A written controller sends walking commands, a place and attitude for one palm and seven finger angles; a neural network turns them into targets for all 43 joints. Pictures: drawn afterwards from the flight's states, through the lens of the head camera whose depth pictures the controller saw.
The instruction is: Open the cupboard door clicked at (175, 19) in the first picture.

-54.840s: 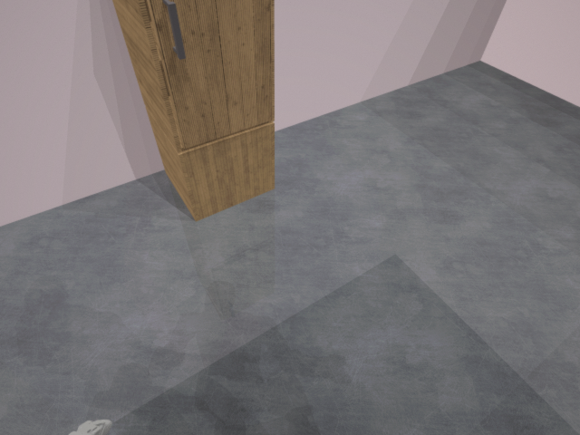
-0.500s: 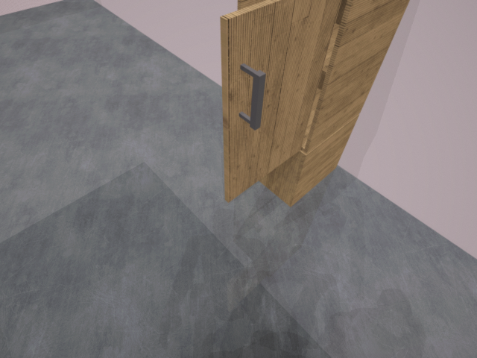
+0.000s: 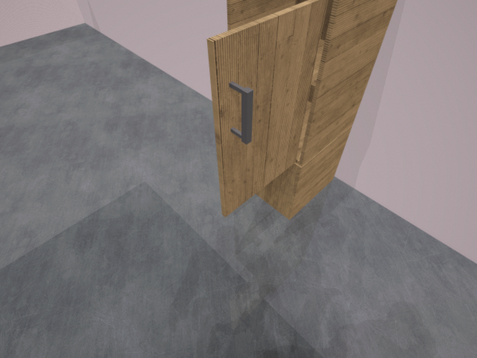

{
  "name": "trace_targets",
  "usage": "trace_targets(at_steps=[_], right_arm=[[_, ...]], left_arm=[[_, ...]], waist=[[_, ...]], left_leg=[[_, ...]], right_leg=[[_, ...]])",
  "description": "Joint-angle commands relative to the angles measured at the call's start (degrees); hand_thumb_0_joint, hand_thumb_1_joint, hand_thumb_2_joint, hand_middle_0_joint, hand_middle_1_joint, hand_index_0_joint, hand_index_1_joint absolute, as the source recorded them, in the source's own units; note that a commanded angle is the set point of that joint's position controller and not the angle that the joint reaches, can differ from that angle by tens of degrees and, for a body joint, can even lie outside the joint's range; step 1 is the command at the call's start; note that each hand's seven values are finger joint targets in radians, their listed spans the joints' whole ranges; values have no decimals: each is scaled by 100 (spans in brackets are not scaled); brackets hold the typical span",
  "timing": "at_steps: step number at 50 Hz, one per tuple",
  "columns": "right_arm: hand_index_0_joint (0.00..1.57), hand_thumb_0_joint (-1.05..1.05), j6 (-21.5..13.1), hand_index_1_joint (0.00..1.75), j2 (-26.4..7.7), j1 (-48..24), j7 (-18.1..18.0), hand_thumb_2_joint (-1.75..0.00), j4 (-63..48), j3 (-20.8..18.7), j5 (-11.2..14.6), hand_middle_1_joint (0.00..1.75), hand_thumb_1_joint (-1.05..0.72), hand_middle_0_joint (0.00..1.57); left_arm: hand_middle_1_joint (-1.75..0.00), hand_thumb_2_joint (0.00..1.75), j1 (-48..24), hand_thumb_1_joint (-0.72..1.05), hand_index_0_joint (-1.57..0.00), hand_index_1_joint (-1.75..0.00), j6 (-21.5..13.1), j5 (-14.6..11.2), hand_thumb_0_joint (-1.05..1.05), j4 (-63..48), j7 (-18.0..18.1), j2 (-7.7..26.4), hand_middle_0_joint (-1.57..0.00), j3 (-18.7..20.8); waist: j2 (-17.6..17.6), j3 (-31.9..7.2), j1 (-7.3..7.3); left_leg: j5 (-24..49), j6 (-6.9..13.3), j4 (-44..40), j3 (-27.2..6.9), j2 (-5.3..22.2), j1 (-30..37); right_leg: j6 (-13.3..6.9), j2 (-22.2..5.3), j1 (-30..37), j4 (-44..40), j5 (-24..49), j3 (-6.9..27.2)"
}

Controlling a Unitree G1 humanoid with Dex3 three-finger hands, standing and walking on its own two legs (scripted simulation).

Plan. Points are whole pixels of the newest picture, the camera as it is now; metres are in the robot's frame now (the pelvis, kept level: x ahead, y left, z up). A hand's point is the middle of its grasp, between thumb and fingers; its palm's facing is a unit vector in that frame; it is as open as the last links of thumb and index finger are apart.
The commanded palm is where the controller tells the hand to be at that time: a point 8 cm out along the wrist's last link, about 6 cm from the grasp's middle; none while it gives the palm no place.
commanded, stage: let the arm hang, fingers relaxed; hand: left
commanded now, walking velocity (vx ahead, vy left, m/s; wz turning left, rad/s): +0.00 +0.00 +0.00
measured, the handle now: (240, 113) +0.62 +0.03 +0.07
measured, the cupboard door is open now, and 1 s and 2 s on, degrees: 89 89 89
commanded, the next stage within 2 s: look to check the result in 0.12 s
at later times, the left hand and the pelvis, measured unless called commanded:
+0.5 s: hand out of the picture +0.04 +0.21 -0.16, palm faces +0.01 -0.96 -0.29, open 7.4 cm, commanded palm none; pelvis +0.01 -0.01 +0.00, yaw +0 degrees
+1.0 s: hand out of the picture +0.11 +0.22 -0.15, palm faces -0.01 -0.94 -0.33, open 7.4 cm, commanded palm none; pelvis +0.03 -0.02 +0.01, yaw +0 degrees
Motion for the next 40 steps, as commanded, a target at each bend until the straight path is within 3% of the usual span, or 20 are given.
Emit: trace_targets(at_steps=[1, 6, 26, 40], right_arm=[[20, 0, -103, 30, -615, 243, -26, -90, -129, -112, 26, 30, -90, 20], [20, 0, -128, 30, -728, 166, -42, -90, -134, -122, 33, 30, -90, 20], [20, 0, -128, 30, -1288, -320, -18, -90, -186, -164, 46, 30, -90, 20], [20, 0, -156, 30, -1608, -635, 2, -90, -255, -174, 47, 30, -90, 20]], left_arm=[[-30, 90, 317, 90, -20, -30, -80, -5, 0, -109, 67, 852, -20, 199], [-30, 90, 243, 90, -20, -30, -106, -12, 0, -112, 61, 904, -20, 219], [-30, 90, -85, 90, -20, -30, -160, -12, 0, -77, 23, 1403, -20, 235], [-30, 90, -389, 90, -20, -30, -217, -11, 0, -163, 17, 1719, -20, 262]], waist=[[57, 117, 51], [15, -45, 42], [-44, -83, 27], [-44, -325, 21]], left_leg=[[167, 76, -534, -545, 541, -18], [405, 70, -531, -552, 577, 128], [481, 80, -629, -586, 634, 435], [885, 45, -666, -560, 680, 634]], right_leg=[[-138, -619, -145, -675, 86, 589], [-144, -628, 18, -670, 378, 570], [-180, -684, 88, -907, 514, 645], [-158, -747, 391, -932, 1284, 677]])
